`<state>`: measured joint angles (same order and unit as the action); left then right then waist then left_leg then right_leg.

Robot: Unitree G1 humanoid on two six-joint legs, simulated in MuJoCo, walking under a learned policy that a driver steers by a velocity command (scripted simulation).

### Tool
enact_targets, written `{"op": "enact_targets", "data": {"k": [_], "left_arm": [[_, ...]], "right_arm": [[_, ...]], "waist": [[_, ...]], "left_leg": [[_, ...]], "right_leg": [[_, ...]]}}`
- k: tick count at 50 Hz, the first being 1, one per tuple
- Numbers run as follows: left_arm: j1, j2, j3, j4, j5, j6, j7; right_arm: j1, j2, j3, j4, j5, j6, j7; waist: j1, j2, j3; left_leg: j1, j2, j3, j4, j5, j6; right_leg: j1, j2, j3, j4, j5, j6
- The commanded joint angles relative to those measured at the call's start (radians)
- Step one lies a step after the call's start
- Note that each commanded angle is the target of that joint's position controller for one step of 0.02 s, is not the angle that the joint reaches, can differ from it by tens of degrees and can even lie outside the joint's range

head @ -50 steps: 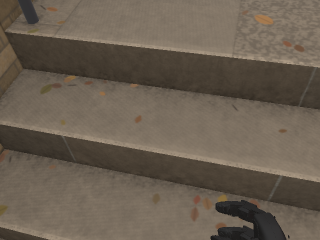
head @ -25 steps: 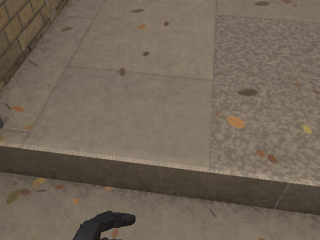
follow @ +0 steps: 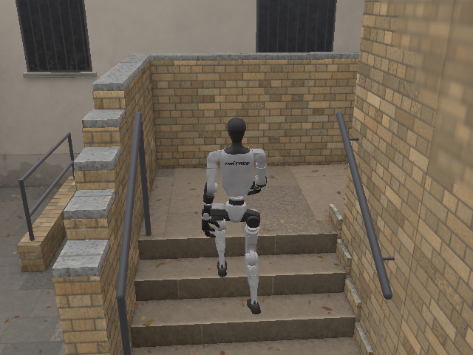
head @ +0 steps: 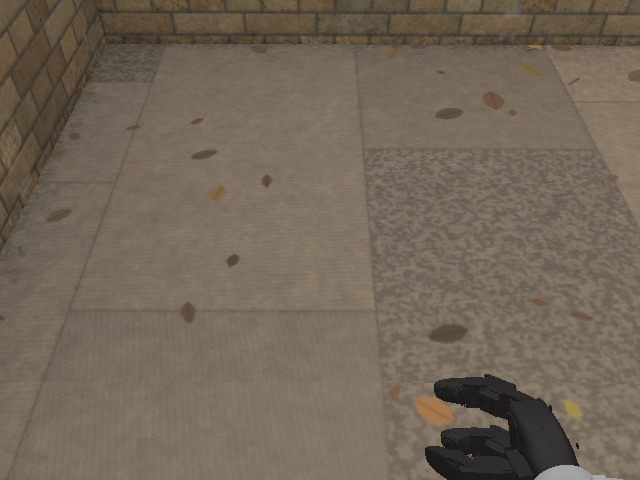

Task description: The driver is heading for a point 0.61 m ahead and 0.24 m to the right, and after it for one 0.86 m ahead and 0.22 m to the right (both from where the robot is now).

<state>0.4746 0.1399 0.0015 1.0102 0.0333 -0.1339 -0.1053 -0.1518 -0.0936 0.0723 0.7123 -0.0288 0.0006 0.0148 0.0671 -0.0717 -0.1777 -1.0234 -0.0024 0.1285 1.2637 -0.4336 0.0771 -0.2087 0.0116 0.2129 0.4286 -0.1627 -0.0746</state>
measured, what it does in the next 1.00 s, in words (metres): climbs, turning right: right foot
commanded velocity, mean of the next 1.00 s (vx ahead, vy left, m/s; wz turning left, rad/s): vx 0.36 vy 0.00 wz -0.55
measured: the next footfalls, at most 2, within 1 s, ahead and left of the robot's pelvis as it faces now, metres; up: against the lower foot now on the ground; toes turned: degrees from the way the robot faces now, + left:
right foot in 0.66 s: +0.17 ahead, -0.21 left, +0.00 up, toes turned -28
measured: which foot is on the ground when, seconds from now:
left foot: down 0.00-0.66, up 0.68-1.00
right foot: up 0.00-0.64, down 0.66-1.00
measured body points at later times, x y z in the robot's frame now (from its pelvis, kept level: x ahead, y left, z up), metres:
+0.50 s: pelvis +0.11 -0.01 +0.14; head +0.10 -0.02 +0.59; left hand +0.31 +0.15 +0.01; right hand +0.02 -0.18 -0.02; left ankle +0.14 +0.11 -0.60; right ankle +0.14 -0.17 -0.44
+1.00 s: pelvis +0.30 -0.16 +0.14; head +0.30 -0.16 +0.59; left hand +0.30 +0.06 -0.01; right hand +0.42 -0.41 +0.06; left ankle +0.47 -0.15 -0.38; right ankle +0.14 -0.19 -0.60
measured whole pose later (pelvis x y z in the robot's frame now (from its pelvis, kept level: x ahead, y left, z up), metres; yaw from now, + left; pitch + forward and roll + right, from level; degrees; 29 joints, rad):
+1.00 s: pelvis +0.30 -0.16 +0.14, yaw -34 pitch +7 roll +1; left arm 0.56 0.11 -0.01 1.18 0.08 -0.09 -0.08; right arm -0.01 -0.09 0.10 0.74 -0.03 -0.01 0.09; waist 0.05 -0.02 -0.15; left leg -1.23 0.07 0.09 1.68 -0.28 0.13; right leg -0.11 0.01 0.07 0.35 -0.35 -0.05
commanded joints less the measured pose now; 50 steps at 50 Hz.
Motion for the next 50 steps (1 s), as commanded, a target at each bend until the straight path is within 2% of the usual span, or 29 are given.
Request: {"op": "enact_targets", "data": {"k": [1,2,3,5,6,7,9,10,12,15,18,20,24,26,29,31,32,33,34,35,36,37,39,41,43,44,46,48,50], "left_arm": [[0.058,0.065,0.046,-0.077,0.008,0.015,-0.003],[-0.067,0.119,0.075,-0.07,-0.025,0.043,-0.003],[-0.122,0.104,0.083,-0.089,-0.05,0.055,0.027],[-0.125,0.048,0.053,-0.073,0.006,0.075,0.058],[-0.124,0.023,0.036,-0.066,0.015,0.083,0.053],[-0.12,0.007,0.031,-0.059,0.006,0.09,0.042],[-0.123,0.012,0.018,-0.029,-0.011,0.088,0.0],[-0.213,0.063,0.02,-0.083,-0.015,0.081,0.006],[-0.271,0.099,0.019,-0.079,-0.003,0.075,0.011],[-0.335,0.139,0.029,-0.066,0.001,0.086,0.009],[-0.379,0.12,0.028,-0.057,0.016,0.081,0.029],[-0.355,0.12,0.037,-0.044,0.034,0.086,0.018],[-0.389,0.118,0.043,-0.059,0.034,0.101,0.007],[-0.424,0.119,0.049,-0.078,0.021,0.109,0.008],[-0.49,0.058,0.036,-0.126,0.023,0.098,0.02],[-0.401,0.071,0.055,-0.087,0.019,0.059,0.031],[-0.274,0.123,0.089,-0.022,0.013,0.034,0.049],[-0.157,0.186,0.125,0.029,0.019,0.011,0.067],[0.038,0.325,0.163,0.061,-0.005,-0.005,0.093],[0.252,0.368,0.185,0.137,0.0,0.015,0.089],[0.312,0.332,0.183,0.191,0.015,0.02,0.074],[0.292,0.289,0.173,0.197,0.014,0.038,0.068],[0.173,0.115,0.095,0.187,0.03,0.072,0.049],[0.059,0.038,0.035,0.161,0.041,0.091,0.038],[-0.088,0.033,0.009,0.151,0.09,0.08,0.051],[-0.186,0.055,0.006,0.126,0.118,0.059,0.05],[-0.254,0.137,0.009,0.069,0.117,0.018,0.045],[-0.195,0.146,-0.005,0.002,0.04,0.008,0.026],[0.028,0.236,0.02,0.049,-0.013,-0.012,0.015]], "right_arm": [[0.486,-0.297,-0.106,0.008,-0.059,0.01,-0.035],[0.425,-0.34,-0.12,0.054,-0.067,-0.035,-0.039],[0.251,-0.297,-0.119,0.073,-0.035,-0.084,-0.031],[0.127,-0.061,-0.07,0.127,0.009,-0.118,-0.026],[0.069,0.016,-0.053,0.131,0.016,-0.123,-0.035],[0.057,0.015,-0.054,0.128,0.01,-0.129,-0.053],[0.119,-0.072,-0.079,0.137,-0.02,-0.122,-0.064],[0.206,-0.109,-0.088,0.171,-0.04,-0.111,-0.059],[0.323,-0.141,-0.094,0.202,-0.048,-0.102,-0.042],[0.457,-0.14,-0.08,0.255,-0.053,-0.095,0.009],[0.491,-0.125,-0.06,0.282,-0.073,-0.104,0.015],[0.444,-0.121,-0.051,0.275,-0.067,-0.125,0.009],[0.374,-0.136,-0.039,0.255,-0.064,-0.158,0.005],[0.322,-0.187,-0.056,0.225,-0.052,-0.175,0.006],[0.403,-0.252,-0.091,0.25,-0.029,-0.158,0.013],[0.391,-0.252,-0.108,0.237,0.004,-0.105,0.014],[0.409,-0.241,-0.115,0.224,-0.009,-0.081,0.017],[0.439,-0.162,-0.102,0.233,-0.039,-0.072,0.022],[0.485,0.001,-0.053,0.166,-0.02,-0.093,0.024],[0.385,-0.045,-0.055,0.143,-0.008,-0.113,0.059],[0.347,-0.037,-0.05,0.181,-0.023,-0.122,0.087],[0.294,-0.067,-0.06,0.197,-0.018,-0.13,0.086],[0.248,-0.09,-0.062,0.179,-0.045,-0.141,0.077],[0.197,-0.037,-0.026,0.106,-0.038,-0.118,0.08],[0.155,-0.026,-0.001,0.042,-0.026,-0.089,0.083],[0.137,-0.062,-0.002,0.015,-0.01,-0.072,0.077],[0.043,-0.147,-0.016,-0.065,0.029,-0.039,0.061],[-0.028,-0.108,0.009,-0.073,0.005,-0.013,0.063],[-0.054,-0.138,-0.004,-0.072,-0.013,-0.003,0.068]], "waist": [[-0.278,0.441,-0.421],[-0.255,0.306,-0.136],[-0.126,0.22,0.075],[-0.03,-0.009,0.057],[0.022,0.032,0.032],[0.028,0.067,0.028],[-0.005,0.091,0.016],[-0.03,0.019,0.022],[-0.074,0.093,0.033],[-0.124,0.138,0.07],[-0.137,0.113,0.075],[-0.099,0.115,0.059],[-0.061,0.101,0.078],[-0.077,0.134,0.099],[-0.113,0.125,0.149],[-0.067,0.074,0.147],[-0.056,0.057,0.089],[-0.033,-0.026,0.071],[-0.024,-0.218,-0.084],[0.106,-0.222,-0.025],[0.138,-0.146,0.059],[0.138,-0.15,0.128],[0.025,-0.025,0.145],[-0.054,0.047,0.15],[-0.121,0.052,0.205],[-0.159,0.099,0.217],[-0.16,0.121,0.192],[-0.113,0.071,0.215],[-0.063,-0.054,0.167]], "left_leg": [[1.017,0.478,-1.137,-0.852,0.239,0.458],[0.75,0.399,-1.105,-0.922,-0.276,0.312],[0.547,0.34,-0.851,-0.897,-0.432,0.213],[0.419,0.276,-0.451,-0.819,-0.159,0.149],[0.385,0.243,-0.367,-0.853,-0.089,0.123],[0.396,0.214,-0.286,-0.863,-0.043,0.104],[0.425,0.189,-0.168,-0.876,-0.044,0.102],[0.484,0.227,-0.15,-0.896,-0.121,0.098],[0.575,0.25,-0.147,-0.955,-0.204,0.108],[0.739,0.37,-0.209,-1.064,-0.237,0.17],[0.836,0.404,-0.193,-1.1,-0.192,0.18],[0.783,0.381,-0.075,-1.12,-0.13,0.146],[0.709,0.343,0.106,-1.18,-0.068,0.078],[0.689,0.325,0.162,-1.198,-0.031,0.073],[0.955,0.402,0.121,-1.139,0.047,0.118],[1.043,0.398,0.13,-1.007,0.093,0.125],[0.983,0.351,0.137,-0.857,0.12,0.099],[0.898,0.274,0.182,-0.64,0.19,0.062],[0.532,0.148,0.169,-0.361,0.048,-0.034],[0.155,0.032,0.046,-0.045,-0.084,-0.083],[-0.096,0.004,-0.097,0.364,-0.063,-0.05],[-0.281,-0.007,-0.14,0.754,-0.07,0.003],[-0.387,0.012,-0.197,1.081,0.039,0.129],[-0.467,0.024,-0.209,1.205,0.088,0.18],[-0.508,0.04,-0.213,1.184,0.099,0.201],[-0.386,0.075,-0.205,0.991,0.209,0.202],[-0.078,0.149,-0.166,0.622,0.394,0.107],[0.298,0.099,-0.017,0.431,0.246,0.024],[0.217,0.002,0.085,0.15,-0.029,0.0]], "right_leg": [[-0.556,0.139,0.09,1.042,-0.114,0.028],[-0.717,0.073,0.152,1.34,0.047,0.012],[-0.791,0.026,0.08,1.306,0.071,0.014],[-0.701,-0.039,-0.016,1.27,0.06,-0.017],[-0.677,-0.071,-0.03,1.27,0.0,-0.023],[-0.686,-0.069,-0.037,1.277,0.012,-0.028],[-0.738,-0.044,-0.053,1.339,0.1,-0.047],[-0.832,-0.061,-0.081,1.27,0.106,-0.031],[-0.921,-0.07,-0.086,1.246,0.108,-0.026],[-1.089,-0.088,-0.066,1.292,0.037,-0.032],[-1.174,-0.108,-0.041,1.283,0.089,-0.051],[-1.059,-0.136,-0.09,1.305,0.093,-0.069],[-0.73,-0.212,-0.198,0.976,0.058,-0.075],[-0.488,-0.191,-0.244,0.725,-0.018,-0.037],[-0.495,-0.146,-0.271,0.414,-0.227,-0.009],[-0.346,-0.081,-0.32,0.034,-0.119,-0.014],[-0.122,-0.029,-0.295,-0.024,-0.087,-0.018],[0.0,-0.047,-0.215,-0.002,0.016,-0.052],[0.327,-0.231,0.136,0.044,0.348,-0.268],[0.535,-0.295,0.417,-0.099,0.251,-0.341],[0.579,-0.304,0.419,-0.108,0.18,-0.304],[0.513,-0.297,0.387,-0.057,0.185,-0.293],[0.273,-0.272,0.31,0.033,0.086,-0.232],[0.081,-0.267,0.261,0.0,-0.085,-0.222],[-0.116,-0.257,0.182,-0.102,-0.204,-0.211],[-0.261,-0.22,0.1,-0.163,-0.235,-0.19],[-0.513,-0.16,-0.006,-0.276,-0.242,-0.175],[-0.668,-0.177,-0.056,-0.427,-0.052,-0.203],[-0.261,-0.231,-0.035,-0.311,0.643,-0.237]]}}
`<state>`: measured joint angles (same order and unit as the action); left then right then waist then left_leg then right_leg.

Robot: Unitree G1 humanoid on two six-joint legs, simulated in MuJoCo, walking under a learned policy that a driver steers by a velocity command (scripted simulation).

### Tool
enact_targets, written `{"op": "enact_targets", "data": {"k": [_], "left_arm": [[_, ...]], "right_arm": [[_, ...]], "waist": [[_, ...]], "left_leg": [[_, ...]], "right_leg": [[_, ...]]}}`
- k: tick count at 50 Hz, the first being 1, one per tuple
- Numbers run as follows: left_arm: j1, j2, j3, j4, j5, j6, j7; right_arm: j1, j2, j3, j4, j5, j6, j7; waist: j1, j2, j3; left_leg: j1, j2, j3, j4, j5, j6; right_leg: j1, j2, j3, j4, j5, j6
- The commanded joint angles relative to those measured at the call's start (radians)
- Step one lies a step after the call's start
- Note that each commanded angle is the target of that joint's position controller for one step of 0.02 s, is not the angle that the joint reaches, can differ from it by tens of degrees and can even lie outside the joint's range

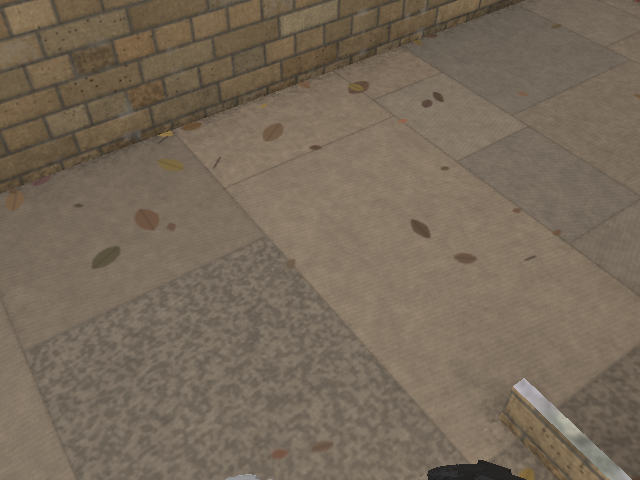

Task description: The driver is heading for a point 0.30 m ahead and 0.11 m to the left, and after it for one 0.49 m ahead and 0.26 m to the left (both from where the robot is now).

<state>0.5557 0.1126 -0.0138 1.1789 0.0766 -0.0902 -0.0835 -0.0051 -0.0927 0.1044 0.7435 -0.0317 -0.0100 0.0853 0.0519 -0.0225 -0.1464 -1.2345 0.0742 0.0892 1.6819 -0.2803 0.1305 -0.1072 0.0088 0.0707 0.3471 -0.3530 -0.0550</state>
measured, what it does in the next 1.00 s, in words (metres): climbs, turning left: left foot 0.17 m higher, then right foot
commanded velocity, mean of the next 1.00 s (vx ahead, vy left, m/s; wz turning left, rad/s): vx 0.17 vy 0.00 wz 0.32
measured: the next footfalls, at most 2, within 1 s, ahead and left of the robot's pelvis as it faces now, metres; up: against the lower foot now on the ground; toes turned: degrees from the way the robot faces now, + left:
left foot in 0.04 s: +0.18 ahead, +0.11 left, +0.17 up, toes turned +4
right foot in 0.52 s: +0.42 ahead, -0.07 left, +0.17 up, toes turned +8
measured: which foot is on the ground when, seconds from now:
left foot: up 0.00-0.02, down 0.04-0.54, up 0.56-0.92, down 0.94-1.00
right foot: down 0.00-0.08, up 0.10-0.50, down 0.52-0.94, up 0.96-1.00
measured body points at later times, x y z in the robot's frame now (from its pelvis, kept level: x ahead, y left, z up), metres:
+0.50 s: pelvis +0.24 +0.03 +0.16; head +0.25 +0.03 +0.61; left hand +0.50 +0.25 +0.12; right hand +0.30 -0.21 +0.02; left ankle +0.14 +0.10 -0.57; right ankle +0.38 -0.08 -0.55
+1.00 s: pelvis +0.27 +0.05 +0.15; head +0.28 +0.08 +0.60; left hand +0.28 +0.35 +0.03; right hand +0.51 -0.13 +0.06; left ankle +0.25 +0.15 -0.57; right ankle +0.36 -0.07 -0.54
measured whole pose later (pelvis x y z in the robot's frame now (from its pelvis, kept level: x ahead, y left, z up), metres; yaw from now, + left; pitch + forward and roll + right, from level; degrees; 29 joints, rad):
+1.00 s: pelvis +0.27 +0.05 +0.15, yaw +25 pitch +3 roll -2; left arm 0.13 0.27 0.09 0.78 0.01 0.01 0.05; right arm 0.19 -0.23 -0.06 0.67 -0.02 0.02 0.00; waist 0.01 -0.02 0.00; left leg -0.42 0.03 0.01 0.68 -0.32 0.04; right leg -0.51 -0.09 -0.13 0.83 -0.42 0.03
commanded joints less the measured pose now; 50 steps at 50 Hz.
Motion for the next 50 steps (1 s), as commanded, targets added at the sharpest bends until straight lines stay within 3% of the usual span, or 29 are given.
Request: {"op": "enact_targets", "data": {"k": [1,3,4,5,6,8,10,12,14,17,19,21,24,26,27,28,29,30,31,33,34,35,36,40,45,47,48,49,50], "left_arm": [[0.008,0.307,0.051,-0.108,-0.065,-0.053,-0.011],[0.041,0.269,0.064,-0.132,0.001,-0.051,-0.02],[0.08,0.205,0.06,-0.124,0.032,-0.052,-0.03],[-0.043,0.117,0.039,-0.177,0.037,-0.03,-0.032],[-0.185,0.147,0.069,-0.217,-0.007,-0.017,-0.031],[-0.306,0.129,0.066,-0.265,-0.037,-0.032,0.012],[-0.416,0.084,0.035,-0.36,-0.02,-0.021,0.044],[-0.403,0.096,0.024,-0.381,-0.01,0.002,0.057],[-0.429,0.169,0.044,-0.402,-0.023,-0.007,0.056],[-0.489,0.152,0.045,-0.428,-0.033,-0.03,0.022],[-0.592,0.152,0.046,-0.47,-0.039,-0.027,0.033],[-0.682,0.139,0.046,-0.513,-0.044,-0.017,0.043],[-0.68,0.195,0.084,-0.529,-0.049,-0.021,0.077],[-0.509,0.267,0.121,-0.484,-0.079,-0.049,0.111],[-0.421,0.309,0.127,-0.476,-0.072,-0.071,0.131],[-0.373,0.327,0.126,-0.494,-0.058,-0.067,0.127],[-0.364,0.293,0.138,-0.483,-0.013,-0.058,0.143],[-0.464,0.292,0.146,-0.48,-0.042,-0.05,0.145],[-0.556,0.211,0.121,-0.517,-0.062,-0.042,0.147],[-0.609,0.161,0.106,-0.546,-0.067,-0.026,0.15],[-0.615,0.175,0.113,-0.557,-0.058,-0.024,0.156],[-0.526,0.189,0.098,-0.504,-0.068,-0.007,0.145],[-0.485,0.2,0.106,-0.491,-0.065,0.004,0.145],[-0.514,0.298,0.13,-0.501,-0.053,0.048,0.137],[-0.479,0.29,0.127,-0.479,-0.082,0.074,0.134],[-0.429,0.231,0.117,-0.444,-0.092,0.089,0.135],[-0.427,0.186,0.109,-0.457,-0.075,0.094,0.134],[-0.504,0.216,0.114,-0.509,-0.058,0.093,0.144],[-0.541,0.233,0.12,-0.513,-0.062,0.092,0.142]], "right_arm": [[-0.14,-0.134,-0.038,-0.079,-0.014,0.0,-0.006],[0.034,-0.177,-0.059,-0.041,0.001,-0.044,-0.013],[0.208,-0.192,-0.061,0.033,0.016,-0.06,-0.013],[0.506,-0.268,-0.084,0.144,-0.025,-0.058,-0.03],[0.659,-0.313,-0.103,0.176,-0.051,-0.069,-0.042],[0.472,-0.246,-0.101,0.221,-0.009,-0.09,-0.055],[0.311,-0.087,-0.071,0.26,-0.021,-0.085,-0.049],[0.158,-0.026,-0.061,0.257,-0.005,-0.093,-0.053],[0.117,-0.081,-0.078,0.25,-0.014,-0.113,-0.053],[0.078,-0.194,-0.102,0.16,-0.017,-0.154,-0.068],[0.211,-0.263,-0.137,0.177,0.001,-0.164,-0.081],[0.355,-0.256,-0.161,0.2,0.01,-0.157,-0.075],[0.34,-0.271,-0.194,0.158,0.013,-0.149,-0.045],[0.261,-0.253,-0.199,0.117,0.029,-0.142,-0.024],[0.33,-0.156,-0.175,0.102,0.042,-0.137,-0.025],[0.494,-0.078,-0.147,0.084,0.012,-0.134,-0.045],[0.384,-0.226,-0.19,0.099,0.008,-0.115,-0.039],[0.337,-0.223,-0.192,0.091,0.002,-0.087,-0.048],[0.35,-0.245,-0.199,0.096,-0.008,-0.07,-0.061],[0.292,-0.207,-0.19,0.064,-0.049,-0.069,-0.051],[0.27,-0.18,-0.18,0.052,-0.033,-0.071,-0.034],[0.217,-0.192,-0.194,-0.012,0.094,-0.026,-0.076],[0.185,-0.163,-0.175,-0.034,0.097,-0.012,-0.093],[0.19,-0.178,-0.164,-0.083,0.066,0.005,-0.091],[0.219,-0.225,-0.189,-0.106,0.044,0.029,-0.077],[0.29,-0.26,-0.21,-0.092,0.012,0.033,-0.084],[0.289,-0.363,-0.231,-0.126,0.004,0.028,-0.097],[0.285,-0.416,-0.243,-0.156,-0.006,0.022,-0.1],[0.269,-0.388,-0.238,-0.168,0.0,0.008,-0.103]], "waist": [[-0.033,-0.146,0.106],[-0.045,-0.115,-0.141],[-0.074,0.042,-0.285],[-0.21,0.287,-0.321],[-0.29,0.309,-0.135],[-0.178,0.128,0.064],[-0.051,-0.05,-0.019],[0.038,0.007,-0.032],[0.06,-0.015,-0.028],[0.05,0.031,-0.008],[-0.017,0.049,0.038],[-0.079,0.086,0.035],[-0.053,0.143,0.032],[0.018,0.092,-0.062],[-0.007,-0.081,-0.262],[-0.048,-0.332,-0.431],[0.0,-0.135,-0.232],[-0.027,-0.093,-0.114],[-0.072,-0.05,-0.082],[-0.106,-0.056,-0.044],[-0.096,-0.058,-0.054],[-0.084,0.028,-0.015],[-0.06,-0.008,-0.008],[-0.075,-0.147,-0.022],[-0.085,-0.127,-0.011],[-0.091,-0.013,0.035],[-0.058,0.274,0.089],[-0.103,0.357,0.087],[-0.107,0.253,0.088]], "left_leg": [[0.323,-0.106,0.134,-0.399,-0.299,-0.05],[0.603,-0.106,0.027,-0.428,0.053,0.049],[1.027,-0.025,-0.31,-0.591,0.004,0.172],[1.314,0.098,-0.731,-0.958,-0.172,0.248],[1.233,0.158,-1.044,-1.189,-0.446,0.247],[0.949,0.158,-0.872,-1.138,-0.285,0.225],[0.877,0.163,-0.699,-1.105,0.207,0.197],[0.791,0.121,-0.521,-1.154,0.397,0.134],[0.732,0.047,-0.329,-1.19,0.462,0.083],[0.607,-0.032,-0.136,-1.289,0.687,0.013],[0.727,-0.022,-0.152,-1.267,0.739,0.017],[0.941,0.008,-0.206,-1.204,0.772,0.035],[1.081,0.056,-0.304,-1.16,0.864,0.025],[1.03,0.007,-0.313,-1.033,0.926,-0.031],[0.907,-0.085,-0.245,-0.821,0.545,-0.101],[0.582,-0.234,-0.177,-0.546,-0.368,-0.198],[0.474,-0.165,-0.225,-0.316,-0.363,-0.179],[0.431,-0.117,-0.216,-0.227,-0.244,-0.175],[0.485,-0.077,-0.217,-0.284,-0.159,-0.174],[0.602,-0.055,-0.152,-0.307,-0.143,-0.177],[0.616,-0.052,-0.138,-0.289,-0.104,-0.183],[0.541,-0.014,-0.135,-0.413,-0.091,-0.185],[0.523,-0.002,-0.128,-0.481,-0.089,-0.19],[0.722,0.016,-0.067,-0.73,-0.1,-0.177],[0.895,-0.022,-0.002,-1.004,0.002,-0.102],[0.999,-0.02,-0.083,-1.183,0.081,-0.028],[1.087,0.202,-0.431,-1.288,0.303,0.058],[1.042,0.306,-0.586,-1.367,0.288,0.194],[1.015,0.264,-0.561,-1.375,0.189,0.185]], "right_leg": [[-0.065,-0.276,0.108,-0.155,1.126,-0.258],[0.1,-0.223,-0.012,0.132,1.604,-0.176],[-0.256,-0.135,0.047,0.359,1.385,-0.13],[-0.607,0.041,0.087,0.669,0.428,-0.087],[-0.863,0.142,0.228,1.109,0.22,-0.073],[-0.945,0.085,0.22,1.38,0.294,-0.093],[-0.937,0.057,0.172,1.492,0.193,-0.093],[-0.917,0.001,0.148,1.44,0.099,-0.084],[-0.843,-0.033,0.076,1.215,0.122,-0.032],[-0.463,-0.078,-0.075,0.869,0.183,0.075],[-0.463,-0.047,-0.103,0.642,0.221,0.086],[-0.524,-0.013,-0.121,0.438,0.265,0.078],[-0.463,0.014,-0.102,0.233,0.31,0.042],[-0.161,-0.019,-0.098,0.113,0.588,-0.053],[0.16,-0.22,0.058,0.152,1.092,-0.23],[0.482,-0.529,0.466,0.084,1.238,-0.532],[0.281,-0.496,0.483,-0.005,0.88,-0.411],[0.109,-0.419,0.325,-0.04,0.592,-0.297],[-0.024,-0.369,0.227,-0.089,0.419,-0.226],[-0.183,-0.283,0.058,-0.128,0.379,-0.182],[-0.206,-0.26,0.01,-0.136,0.389,-0.177],[-0.111,-0.27,-0.023,-0.071,0.455,-0.155],[-0.106,-0.274,-0.034,-0.074,0.496,-0.164],[-0.184,-0.296,-0.098,-0.095,0.37,-0.188],[-0.178,-0.323,-0.123,-0.003,0.15,-0.121],[-0.269,-0.239,-0.199,0.193,-0.005,-0.018],[-0.514,-0.111,-0.296,0.538,-0.173,0.077],[-0.658,-0.021,-0.158,0.715,-0.271,0.111],[-0.68,-0.032,-0.083,0.822,-0.208,0.113]]}}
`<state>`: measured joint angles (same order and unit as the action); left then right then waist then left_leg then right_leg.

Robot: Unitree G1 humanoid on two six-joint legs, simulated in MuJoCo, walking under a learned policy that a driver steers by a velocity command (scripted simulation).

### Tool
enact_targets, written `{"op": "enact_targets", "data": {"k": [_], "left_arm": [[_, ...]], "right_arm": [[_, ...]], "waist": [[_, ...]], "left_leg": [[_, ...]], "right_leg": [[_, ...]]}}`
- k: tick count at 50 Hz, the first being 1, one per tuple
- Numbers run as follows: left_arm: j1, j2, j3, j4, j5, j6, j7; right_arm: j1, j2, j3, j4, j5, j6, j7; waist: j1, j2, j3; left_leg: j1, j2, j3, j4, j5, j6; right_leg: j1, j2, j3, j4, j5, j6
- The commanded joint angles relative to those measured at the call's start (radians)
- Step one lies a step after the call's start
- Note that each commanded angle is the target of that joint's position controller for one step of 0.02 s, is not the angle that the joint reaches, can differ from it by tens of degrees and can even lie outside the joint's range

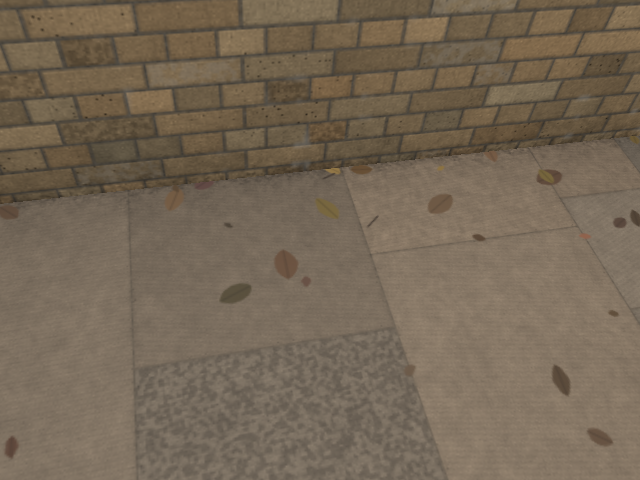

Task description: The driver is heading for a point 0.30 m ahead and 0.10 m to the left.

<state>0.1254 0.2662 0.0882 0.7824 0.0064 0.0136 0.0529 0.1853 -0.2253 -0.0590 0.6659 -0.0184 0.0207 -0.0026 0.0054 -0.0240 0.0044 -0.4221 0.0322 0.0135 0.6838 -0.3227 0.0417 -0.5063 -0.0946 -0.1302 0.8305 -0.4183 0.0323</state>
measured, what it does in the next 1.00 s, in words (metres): steps on the spot, turning left: right foot, then left foot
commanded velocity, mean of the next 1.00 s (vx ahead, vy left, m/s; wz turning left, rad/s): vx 0.00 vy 0.00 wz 0.54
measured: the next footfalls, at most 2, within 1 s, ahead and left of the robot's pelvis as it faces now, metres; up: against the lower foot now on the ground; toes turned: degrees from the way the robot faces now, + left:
right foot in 0.36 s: +0.07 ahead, -0.12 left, +0.00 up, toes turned +15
left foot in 0.74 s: -0.01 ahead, +0.14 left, +0.00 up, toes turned +29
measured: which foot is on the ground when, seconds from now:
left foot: down 0.00-0.36, up 0.38-0.72, down 0.74-1.00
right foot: up 0.00-0.34, down 0.36-0.74, up 0.76-1.00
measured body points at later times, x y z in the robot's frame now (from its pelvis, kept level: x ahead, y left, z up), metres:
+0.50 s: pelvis +0.00 -0.01 +0.01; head +0.02 -0.03 +0.46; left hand +0.10 +0.29 -0.05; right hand +0.25 -0.23 -0.08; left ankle -0.04 +0.10 -0.64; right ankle +0.03 -0.13 -0.72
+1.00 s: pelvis -0.03 +0.04 +0.02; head -0.02 +0.08 +0.47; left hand -0.02 +0.35 -0.09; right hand +0.26 -0.07 -0.04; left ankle -0.05 +0.12 -0.72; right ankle +0.04 -0.12 -0.63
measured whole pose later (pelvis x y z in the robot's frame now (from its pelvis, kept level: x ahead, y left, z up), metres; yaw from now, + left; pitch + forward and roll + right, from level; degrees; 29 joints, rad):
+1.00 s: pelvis -0.03 +0.04 +0.02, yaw +31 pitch +1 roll -3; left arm 0.14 0.28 0.06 0.65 0.00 0.02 0.03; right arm 0.11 -0.21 -0.02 0.58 -0.01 0.00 -0.01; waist 0.00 -0.03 0.05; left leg -0.29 -0.01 -0.03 0.48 -0.20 0.06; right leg -0.53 -0.03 0.01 1.15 -0.34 0.07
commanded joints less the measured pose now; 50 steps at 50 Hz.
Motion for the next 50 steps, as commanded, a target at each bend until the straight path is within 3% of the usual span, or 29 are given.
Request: {"op": "enact_targets", "data": {"k": [1,3,5,8,12,15,17,18,19,20,21,22,23,24,26,27,28,30,33,36,37,38,39,40,42,43,45,48,50], "left_arm": [[-0.099,0.079,0.021,-0.109,-0.001,-0.015,0.001],[-0.071,0.085,0.026,-0.097,0.01,-0.017,0.006],[-0.066,0.076,0.027,-0.115,0.014,-0.024,0.005],[-0.088,0.034,0.005,-0.142,0.011,-0.032,0.007],[-0.102,0.039,-0.01,-0.165,-0.019,-0.043,-0.006],[-0.081,0.04,-0.01,-0.179,-0.026,-0.048,-0.024],[-0.019,0.046,-0.001,-0.169,-0.026,-0.058,-0.026],[0.052,0.097,0.015,-0.17,-0.004,-0.061,-0.02],[-0.004,0.184,0.031,-0.189,0.021,-0.046,-0.009],[0.002,0.148,0.034,-0.198,0.039,-0.045,-0.007],[-0.018,0.107,0.023,-0.23,0.057,-0.048,0.001],[-0.065,0.073,0.011,-0.244,0.045,-0.046,0.007],[-0.091,0.053,0.003,-0.249,0.027,-0.047,0.006],[-0.089,0.053,-0.005,-0.252,0.018,-0.047,0.009],[-0.062,0.067,-0.006,-0.243,0.023,-0.045,0.013],[-0.045,0.079,-0.001,-0.23,0.029,-0.043,0.012],[-0.027,0.087,0.003,-0.223,0.019,-0.039,0.015],[-0.006,0.123,0.015,-0.214,0.007,-0.03,0.009],[0.003,0.186,0.032,-0.209,-0.005,-0.024,-0.007],[0.014,0.159,0.023,-0.192,-0.025,-0.031,-0.021],[0.054,0.115,0.012,-0.174,-0.014,-0.037,-0.027],[0.022,0.056,-0.013,-0.241,0.041,-0.047,-0.028],[-0.055,0.096,-0.007,-0.248,0.019,-0.055,-0.018],[-0.077,0.113,0.0,-0.238,-0.013,-0.05,-0.026],[-0.059,0.081,-0.011,-0.221,-0.003,-0.036,-0.027],[-0.051,0.087,-0.009,-0.219,0.002,-0.03,-0.028],[-0.012,0.08,-0.012,-0.206,-0.003,-0.022,-0.029],[0.004,0.06,-0.022,-0.2,-0.01,-0.008,-0.019],[0.003,0.046,-0.027,-0.203,0.0,-0.002,-0.016]], "right_arm": [[0.032,-0.221,-0.067,-0.104,-0.003,-0.033,-0.02],[-0.064,-0.17,-0.053,-0.134,0.018,-0.036,-0.028],[-0.061,-0.141,-0.044,-0.146,0.012,-0.035,-0.034],[-0.015,-0.145,-0.051,-0.151,0.02,-0.031,-0.038],[-0.002,-0.169,-0.063,-0.167,0.028,-0.008,-0.043],[-0.036,-0.175,-0.064,-0.184,0.04,0.001,-0.032],[-0.061,-0.173,-0.064,-0.186,0.05,0.006,-0.031],[-0.051,-0.139,-0.053,-0.189,0.052,-0.004,-0.03],[0.003,-0.062,-0.032,-0.2,0.056,-0.017,-0.019],[-0.032,-0.148,-0.056,-0.191,0.035,-0.03,-0.015],[-0.041,-0.22,-0.082,-0.171,0.058,-0.027,-0.017],[-0.036,-0.217,-0.083,-0.151,0.07,-0.017,-0.018],[-0.019,-0.2,-0.081,-0.124,0.063,0.003,-0.023],[-0.045,-0.188,-0.077,-0.129,0.065,0.017,-0.023],[-0.075,-0.154,-0.063,-0.138,0.06,0.021,-0.018],[-0.102,-0.12,-0.05,-0.152,0.07,0.02,-0.009],[-0.132,-0.093,-0.033,-0.163,0.058,0.017,-0.003],[-0.16,-0.052,-0.011,-0.176,0.054,0.016,0.011],[-0.132,-0.097,-0.021,-0.168,0.062,0.016,0.033],[-0.035,-0.145,-0.045,-0.123,0.06,0.02,0.041],[0.006,-0.202,-0.064,-0.121,0.056,0.018,0.033],[0.008,-0.329,-0.086,-0.152,0.039,0.014,0.015],[0.048,-0.271,-0.073,-0.171,0.011,-0.01,0.008],[0.02,-0.225,-0.05,-0.163,0.011,-0.026,0.005],[-0.068,-0.175,-0.039,-0.171,0.031,-0.032,-0.008],[-0.095,-0.16,-0.029,-0.177,0.033,-0.03,-0.011],[-0.116,-0.135,-0.014,-0.178,0.016,-0.031,-0.009],[-0.119,-0.1,0.004,-0.17,0.006,-0.04,-0.008],[-0.124,-0.097,0.008,-0.159,0.006,-0.043,-0.012]], "waist": [[-0.036,0.216,-0.066],[0.004,0.178,-0.096],[0.016,0.176,-0.133],[-0.008,0.167,-0.153],[-0.036,0.191,-0.15],[-0.025,0.205,-0.133],[0.018,0.177,-0.134],[0.035,0.134,-0.17],[-0.044,-0.182,-0.137],[-0.004,-0.288,-0.111],[0.012,-0.191,-0.115],[-0.009,-0.139,-0.083],[-0.012,-0.124,-0.041],[-0.002,-0.127,-0.01],[0.008,-0.106,-0.006],[0.018,-0.129,-0.01],[0.039,-0.133,-0.017],[0.053,-0.137,-0.051],[0.034,-0.138,-0.073],[-0.024,-0.094,-0.084],[-0.029,0.041,-0.1],[-0.005,0.382,-0.124],[-0.096,0.334,-0.215],[-0.079,0.236,-0.195],[-0.039,0.132,-0.147],[-0.024,0.128,-0.133],[-0.005,0.147,-0.141],[-0.01,0.144,-0.115],[-0.011,0.162,-0.087]], "left_leg": [[0.197,0.253,-0.426,-0.364,0.156,0.216],[0.149,0.19,-0.344,-0.334,0.155,0.157],[0.137,0.156,-0.317,-0.303,0.262,0.157],[0.201,0.138,-0.328,-0.276,0.338,0.171],[0.244,0.148,-0.425,-0.278,0.306,0.192],[0.217,0.115,-0.46,-0.242,0.38,0.182],[0.153,0.065,-0.45,-0.185,0.389,0.145],[0.038,0.035,-0.404,-0.103,0.24,0.1],[-0.177,-0.123,-0.189,0.115,-0.131,0.011],[-0.297,-0.118,-0.088,0.338,-0.339,-0.054],[-0.288,-0.054,-0.11,0.502,-0.261,-0.091],[-0.29,-0.036,-0.104,0.577,-0.203,-0.108],[-0.301,-0.021,-0.098,0.609,-0.155,-0.113],[-0.29,-0.015,-0.096,0.647,-0.112,-0.122],[-0.276,-0.011,-0.058,0.622,-0.035,-0.131],[-0.282,0.008,-0.045,0.538,-0.009,-0.134],[-0.27,0.02,-0.031,0.441,-0.002,-0.131],[-0.183,0.028,0.003,0.287,-0.079,-0.129],[-0.05,0.011,0.061,0.107,-0.116,-0.096],[0.177,-0.032,0.074,-0.173,0.126,-0.025],[0.317,0.03,-0.042,-0.235,0.37,0.024],[0.473,0.311,-0.456,-0.266,0.674,0.194],[0.436,0.392,-0.558,-0.315,0.679,0.323],[0.42,0.345,-0.46,-0.306,0.608,0.288],[0.383,0.253,-0.342,-0.284,0.463,0.185],[0.338,0.234,-0.31,-0.295,0.472,0.175],[0.29,0.211,-0.274,-0.321,0.461,0.179],[0.267,0.2,-0.264,-0.348,0.386,0.183],[0.257,0.188,-0.258,-0.363,0.323,0.176]], "right_leg": [[-0.292,0.055,0.15,0.364,-0.053,0.021],[-0.235,0.052,0.163,0.359,0.05,0.036],[-0.177,0.074,0.161,0.367,0.099,0.041],[-0.155,0.087,0.169,0.223,0.085,0.04],[-0.057,0.107,0.191,0.018,0.017,0.033],[0.067,0.14,0.163,-0.174,0.039,0.022],[0.234,0.143,0.162,-0.4,0.215,-0.008],[0.386,0.007,0.264,-0.417,0.324,-0.061],[0.481,-0.224,0.475,-0.443,0.605,-0.185],[0.438,-0.347,0.613,-0.491,0.656,-0.327],[0.42,-0.315,0.536,-0.496,0.53,-0.326],[0.388,-0.24,0.447,-0.492,0.425,-0.28],[0.356,-0.195,0.36,-0.502,0.354,-0.237],[0.308,-0.174,0.312,-0.515,0.354,-0.239],[0.303,-0.144,0.234,-0.528,0.349,-0.243],[0.342,-0.131,0.207,-0.515,0.344,-0.238],[0.365,-0.131,0.187,-0.515,0.338,-0.234],[0.395,-0.159,0.179,-0.494,0.401,-0.248],[0.394,-0.184,0.163,-0.466,0.458,-0.255],[0.315,-0.164,0.11,-0.344,0.429,-0.169],[0.209,-0.101,0.022,-0.192,0.289,-0.09],[-0.114,0.059,-0.053,0.099,-0.171,0.029],[-0.148,0.082,0.109,0.317,-0.293,0.045],[-0.159,0.054,0.155,0.403,-0.225,0.045],[-0.183,0.027,0.175,0.398,-0.106,0.027],[-0.147,0.027,0.174,0.399,-0.05,0.027],[-0.087,0.045,0.157,0.426,0.036,0.03],[-0.053,0.042,0.174,0.356,0.094,0.037],[-0.017,0.032,0.176,0.238,0.111,0.037]]}}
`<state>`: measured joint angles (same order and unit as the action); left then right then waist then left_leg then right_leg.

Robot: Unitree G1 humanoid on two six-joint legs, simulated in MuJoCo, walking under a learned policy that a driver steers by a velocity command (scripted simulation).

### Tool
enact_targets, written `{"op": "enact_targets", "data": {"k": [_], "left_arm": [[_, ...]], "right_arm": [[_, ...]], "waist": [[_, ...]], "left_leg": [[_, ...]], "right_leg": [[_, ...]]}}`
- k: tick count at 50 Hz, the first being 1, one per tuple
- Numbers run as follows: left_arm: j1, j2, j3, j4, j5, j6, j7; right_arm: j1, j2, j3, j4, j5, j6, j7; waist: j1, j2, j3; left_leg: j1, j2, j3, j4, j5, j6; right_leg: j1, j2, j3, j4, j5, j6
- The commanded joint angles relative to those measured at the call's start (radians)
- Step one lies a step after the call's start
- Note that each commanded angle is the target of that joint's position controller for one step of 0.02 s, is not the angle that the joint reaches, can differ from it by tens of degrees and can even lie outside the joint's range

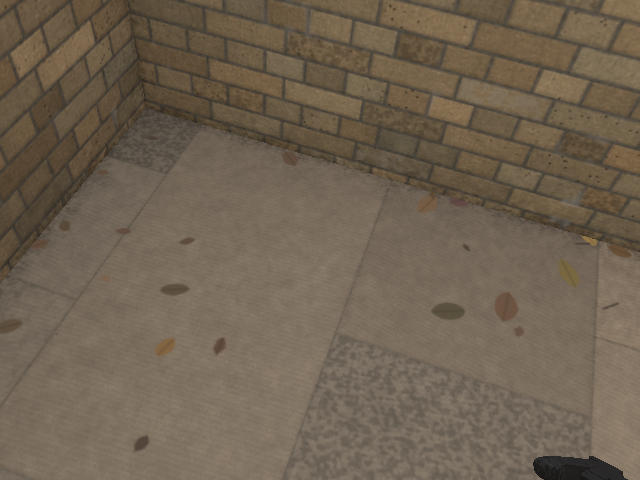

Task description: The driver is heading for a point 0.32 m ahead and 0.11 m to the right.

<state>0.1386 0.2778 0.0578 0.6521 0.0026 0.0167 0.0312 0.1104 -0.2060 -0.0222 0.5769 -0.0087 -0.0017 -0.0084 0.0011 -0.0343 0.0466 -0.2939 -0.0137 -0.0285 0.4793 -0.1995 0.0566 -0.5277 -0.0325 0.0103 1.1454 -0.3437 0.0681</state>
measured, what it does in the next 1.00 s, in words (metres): steps on the spot: right foot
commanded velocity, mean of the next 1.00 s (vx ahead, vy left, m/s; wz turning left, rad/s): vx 0.00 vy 0.00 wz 0.05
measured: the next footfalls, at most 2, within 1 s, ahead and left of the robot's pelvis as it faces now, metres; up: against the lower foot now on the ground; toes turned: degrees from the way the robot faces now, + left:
right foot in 0.20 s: +0.02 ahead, -0.16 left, +0.00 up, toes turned +1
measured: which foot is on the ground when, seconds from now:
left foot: down 0.00-1.00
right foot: up 0.00-0.18, down 0.20-1.00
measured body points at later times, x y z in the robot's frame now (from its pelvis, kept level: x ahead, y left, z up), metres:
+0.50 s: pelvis +0.01 -0.03 -0.01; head +0.01 -0.03 +0.44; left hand +0.12 +0.20 -0.13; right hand +0.17 -0.26 -0.11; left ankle +0.03 +0.08 -0.74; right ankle -0.02 -0.17 -0.74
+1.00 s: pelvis +0.02 -0.02 +0.00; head +0.03 -0.01 +0.45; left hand +0.06 +0.21 -0.15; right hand +0.13 -0.26 -0.13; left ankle +0.03 +0.08 -0.74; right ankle -0.02 -0.17 -0.74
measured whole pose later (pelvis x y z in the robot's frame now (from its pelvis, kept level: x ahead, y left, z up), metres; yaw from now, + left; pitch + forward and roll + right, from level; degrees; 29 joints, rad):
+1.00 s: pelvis +0.02 -0.02 +0.00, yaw +1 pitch -1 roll -1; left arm 0.30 0.19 -0.03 0.94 0.01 -0.03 0.02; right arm 0.20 -0.20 -0.01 0.84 0.01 0.02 -0.03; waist 0.00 0.01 0.02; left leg -0.23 -0.02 -0.04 0.49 -0.24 0.02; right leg -0.11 -0.02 0.01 0.41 -0.28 0.03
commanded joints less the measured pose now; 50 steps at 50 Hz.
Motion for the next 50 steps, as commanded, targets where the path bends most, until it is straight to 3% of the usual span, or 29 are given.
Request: {"op": "enact_targets", "data": {"k": [1,5,7,8,9,10,11,12,13,14,16,19,26,43,46,50], "left_arm": [[-0.021,0.027,0.001,-0.078,0.005,-0.004,0.004],[-0.013,0.022,-0.001,-0.068,0.002,-0.003,-0.006],[0.019,0.006,-0.006,-0.048,-0.001,-0.008,-0.012],[0.053,-0.013,-0.011,-0.031,0.001,-0.015,-0.017],[0.082,-0.021,-0.016,-0.016,0.013,-0.022,-0.023],[0.083,0.014,-0.014,-0.02,0.026,-0.029,-0.025],[0.067,0.068,-0.007,-0.036,0.023,-0.033,-0.022],[0.031,0.046,-0.008,-0.031,0.009,-0.035,-0.024],[0.017,0.015,-0.012,-0.025,0.004,-0.038,-0.022],[0.019,0.005,-0.019,-0.019,0.013,-0.043,-0.019],[0.013,0.009,-0.025,-0.014,0.016,-0.057,-0.015],[0.063,0.003,-0.034,0.015,0.008,-0.067,-0.014],[0.095,0.0,-0.048,0.066,0.01,-0.061,-0.013],[0.168,0.001,-0.068,0.215,0.011,-0.052,-0.005],[0.197,-0.009,-0.073,0.244,0.01,-0.055,-0.008],[0.204,-0.009,-0.076,0.269,0.01,-0.056,-0.009]], "right_arm": [[-0.05,-0.12,-0.03,-0.064,-0.004,-0.02,-0.007],[-0.041,-0.13,-0.034,-0.038,0.005,-0.015,0.003],[-0.038,-0.093,-0.022,-0.026,0.016,-0.007,0.004],[-0.055,-0.077,-0.016,-0.021,0.024,-0.004,0.004],[-0.053,-0.057,-0.009,-0.012,0.03,-0.005,0.006],[-0.024,-0.059,-0.012,0.002,0.026,-0.01,0.009],[0.013,-0.06,-0.015,0.011,0.01,-0.016,0.012],[0.004,-0.043,-0.011,0.012,0.001,-0.017,0.008],[-0.061,-0.061,-0.01,0.002,-0.008,-0.018,0.001],[-0.084,-0.07,-0.016,0.004,0.002,-0.017,-0.006],[-0.077,-0.075,-0.018,0.014,0.005,-0.012,-0.013],[-0.036,-0.061,-0.013,0.035,0.007,-0.011,-0.005],[0.005,-0.08,-0.013,0.077,0.01,-0.002,-0.01],[0.053,-0.106,-0.009,0.176,0.013,0.002,-0.027],[0.082,-0.093,-0.004,0.2,0.013,0.003,-0.022],[0.081,-0.1,-0.006,0.222,0.015,0.008,-0.019]], "waist": [[-0.012,0.183,-0.118],[-0.025,0.213,-0.088],[-0.018,0.191,-0.093],[0.009,0.179,-0.095],[0.028,0.154,-0.1],[0.014,0.094,-0.101],[-0.03,-0.019,-0.103],[-0.034,-0.131,-0.09],[-0.011,-0.119,-0.038],[-0.005,-0.09,-0.033],[-0.005,-0.062,-0.028],[-0.002,-0.004,-0.089],[0.003,0.056,-0.063],[0.006,0.05,-0.038],[-0.001,0.042,-0.058],[0.0,0.043,-0.035]], "left_leg": [[0.118,0.225,-0.212,-0.162,0.167,0.155],[0.074,0.21,-0.228,-0.15,0.058,0.157],[0.086,0.19,-0.239,-0.117,0.047,0.15],[0.067,0.177,-0.23,-0.093,0.054,0.134],[0.026,0.153,-0.217,-0.076,0.042,0.101],[-0.032,0.114,-0.194,-0.041,-0.001,0.049],[-0.073,0.051,-0.128,-0.011,-0.077,0.013],[-0.028,0.006,-0.064,-0.03,-0.103,-0.028],[0.028,0.002,-0.046,-0.005,-0.076,-0.038],[0.052,0.006,-0.044,0.014,-0.052,-0.035],[0.051,0.023,-0.059,0.007,0.004,-0.026],[0.073,0.037,-0.058,0.002,0.058,-0.014],[0.075,0.047,-0.058,-0.014,0.098,-0.017],[0.109,0.048,-0.062,-0.056,0.135,0.005],[0.132,0.046,-0.06,-0.063,0.13,0.012],[0.124,0.046,-0.062,-0.068,0.148,0.016]], "right_leg": [[0.037,-0.032,0.032,-0.148,0.029,-0.002],[0.178,-0.011,-0.002,-0.353,-0.061,-0.013],[0.234,-0.005,-0.002,-0.485,-0.033,-0.023],[0.298,-0.003,-0.009,-0.606,0.053,-0.036],[0.384,-0.005,-0.002,-0.709,0.181,-0.054],[0.447,-0.051,0.068,-0.722,0.336,-0.081],[0.468,-0.098,0.084,-0.701,0.419,-0.109],[0.36,-0.097,0.092,-0.732,0.236,-0.148],[0.268,-0.075,0.102,-0.796,0.052,-0.14],[0.244,-0.065,0.095,-0.816,0.014,-0.126],[0.263,-0.05,0.076,-0.804,0.089,-0.115],[0.342,-0.035,0.063,-0.79,0.177,-0.118],[0.357,-0.013,0.045,-0.802,0.191,-0.124],[0.336,0.006,0.011,-0.811,0.154,-0.094],[0.346,0.004,0.003,-0.81,0.16,-0.088],[0.341,0.001,0.002,-0.809,0.178,-0.084]]}}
